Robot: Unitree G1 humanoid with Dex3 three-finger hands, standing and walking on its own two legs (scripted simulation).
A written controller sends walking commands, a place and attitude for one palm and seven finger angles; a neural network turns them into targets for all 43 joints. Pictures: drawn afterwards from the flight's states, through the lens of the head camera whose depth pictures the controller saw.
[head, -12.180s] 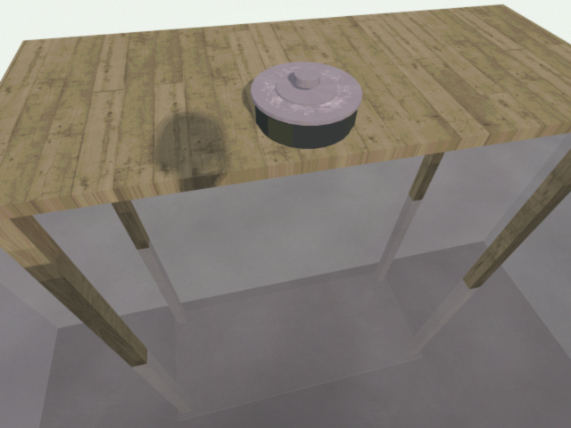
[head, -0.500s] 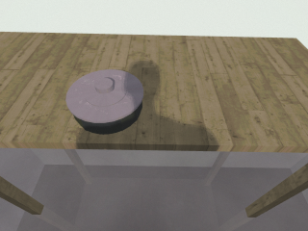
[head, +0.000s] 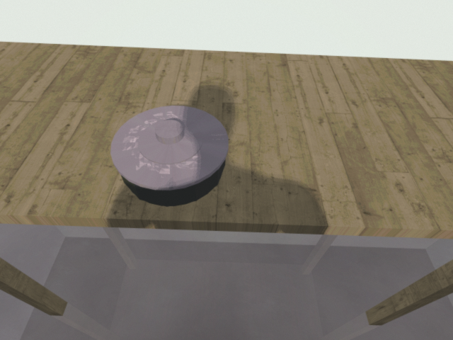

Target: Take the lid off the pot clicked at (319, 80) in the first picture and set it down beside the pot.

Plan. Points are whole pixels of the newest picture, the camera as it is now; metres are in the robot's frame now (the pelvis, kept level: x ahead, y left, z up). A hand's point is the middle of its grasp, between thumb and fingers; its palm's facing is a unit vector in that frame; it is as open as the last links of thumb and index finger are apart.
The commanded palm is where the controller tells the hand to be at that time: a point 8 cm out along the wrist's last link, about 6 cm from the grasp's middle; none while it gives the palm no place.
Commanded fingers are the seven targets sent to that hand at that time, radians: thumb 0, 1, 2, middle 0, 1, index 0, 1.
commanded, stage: look again from close up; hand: left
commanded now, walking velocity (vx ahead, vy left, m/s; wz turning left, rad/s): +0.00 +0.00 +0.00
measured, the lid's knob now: (169, 131) +0.41 +0.13 +0.16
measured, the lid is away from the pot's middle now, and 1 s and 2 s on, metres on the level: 0.00 0.00 0.00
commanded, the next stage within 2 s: shuffle to correct the standing spot in 0.50 s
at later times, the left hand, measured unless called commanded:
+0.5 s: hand out of the picture +0.03 +0.19 -0.18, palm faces +0.01 -0.98 -0.20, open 7.4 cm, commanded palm none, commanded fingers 0.00 0.90 0.90 -0.20 -0.30 -0.20 -0.30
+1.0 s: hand out of the picture +0.01 +0.20 -0.18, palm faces +0.00 -0.97 -0.26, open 7.4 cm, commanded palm none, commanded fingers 0.00 0.90 0.90 -0.20 -0.30 -0.20 -0.30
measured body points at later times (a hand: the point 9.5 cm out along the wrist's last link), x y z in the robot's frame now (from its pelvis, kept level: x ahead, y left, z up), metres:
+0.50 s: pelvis +0.01 +0.01 +0.00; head +0.03 +0.02 +0.45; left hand +0.03 +0.24 -0.16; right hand +0.02 -0.21 -0.15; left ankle -0.03 +0.09 -0.74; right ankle -0.03 -0.10 -0.74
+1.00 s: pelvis -0.03 +0.00 -0.01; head +0.00 +0.00 +0.44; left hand +0.01 +0.25 -0.16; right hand +0.01 -0.23 -0.16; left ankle -0.03 +0.09 -0.74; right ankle -0.04 -0.11 -0.74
